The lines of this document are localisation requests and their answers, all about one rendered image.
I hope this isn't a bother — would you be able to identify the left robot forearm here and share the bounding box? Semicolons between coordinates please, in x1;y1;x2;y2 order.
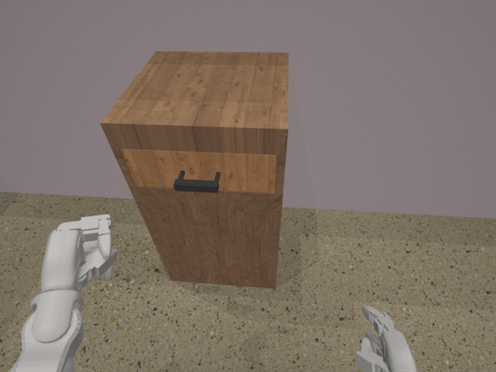
9;289;84;372

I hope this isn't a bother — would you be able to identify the left robot hand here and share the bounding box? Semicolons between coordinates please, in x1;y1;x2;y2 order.
41;214;117;294

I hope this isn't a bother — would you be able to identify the drawer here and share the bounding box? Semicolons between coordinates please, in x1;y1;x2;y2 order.
121;149;276;193

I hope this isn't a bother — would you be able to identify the right robot hand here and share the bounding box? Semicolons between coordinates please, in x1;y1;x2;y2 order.
356;305;417;372

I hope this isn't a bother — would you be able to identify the handle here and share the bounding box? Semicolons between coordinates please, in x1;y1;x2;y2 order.
174;170;220;193

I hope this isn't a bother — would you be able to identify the cabinet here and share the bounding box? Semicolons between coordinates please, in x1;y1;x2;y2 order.
100;51;288;289

